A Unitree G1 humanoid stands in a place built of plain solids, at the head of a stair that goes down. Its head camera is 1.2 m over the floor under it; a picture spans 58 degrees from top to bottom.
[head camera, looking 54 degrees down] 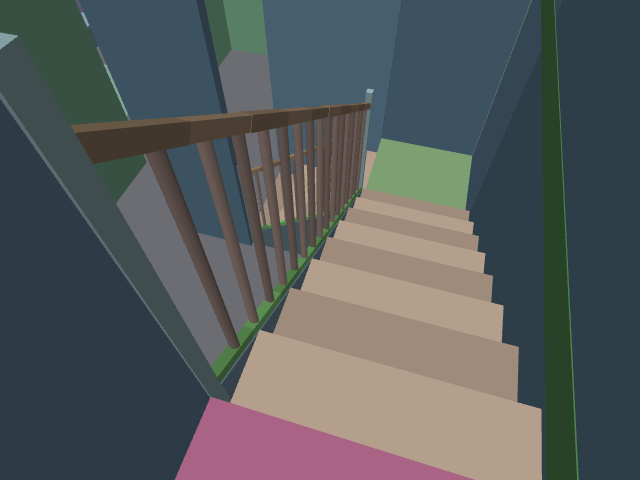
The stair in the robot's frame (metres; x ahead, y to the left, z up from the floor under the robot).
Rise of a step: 0.21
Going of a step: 0.30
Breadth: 0.95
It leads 16 degrees to the right of straight ahead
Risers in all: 9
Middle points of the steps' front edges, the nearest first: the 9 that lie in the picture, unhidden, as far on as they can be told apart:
0.21 -0.16 0.00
0.50 -0.24 -0.21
0.79 -0.33 -0.42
1.08 -0.41 -0.62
1.37 -0.50 -0.83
1.66 -0.58 -1.04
1.95 -0.67 -1.25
2.24 -0.75 -1.46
2.53 -0.84 -1.67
